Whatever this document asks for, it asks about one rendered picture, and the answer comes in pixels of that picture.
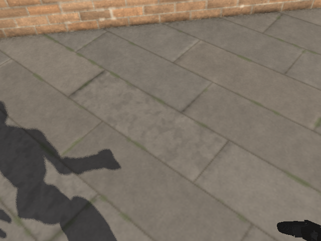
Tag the robot right hand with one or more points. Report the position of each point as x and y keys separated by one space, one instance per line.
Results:
x=306 y=229

